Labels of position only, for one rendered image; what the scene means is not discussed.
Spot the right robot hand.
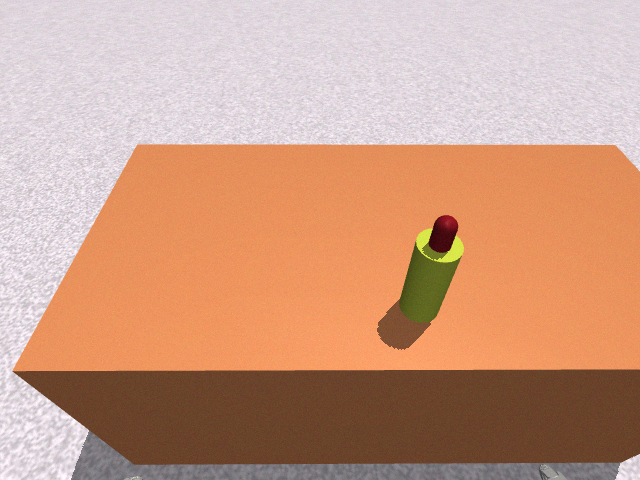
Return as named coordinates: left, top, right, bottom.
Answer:
left=539, top=464, right=567, bottom=480

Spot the bottle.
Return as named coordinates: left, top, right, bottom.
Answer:
left=399, top=215, right=464, bottom=323

